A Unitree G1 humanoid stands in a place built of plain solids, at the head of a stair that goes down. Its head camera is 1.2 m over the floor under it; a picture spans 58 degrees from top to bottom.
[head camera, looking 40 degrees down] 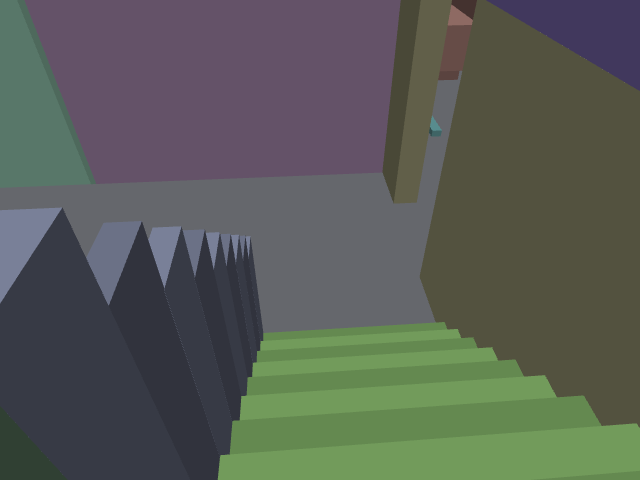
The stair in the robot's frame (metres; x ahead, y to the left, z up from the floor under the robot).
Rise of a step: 0.20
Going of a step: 0.23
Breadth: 1.56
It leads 4 degrees to the left of straight ahead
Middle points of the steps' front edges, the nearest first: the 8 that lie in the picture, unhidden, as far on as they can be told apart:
0.75 -0.42 -0.39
0.98 -0.40 -0.58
1.21 -0.39 -0.78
1.44 -0.37 -0.97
1.67 -0.35 -1.17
1.90 -0.34 -1.36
2.13 -0.32 -1.56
2.36 -0.30 -1.75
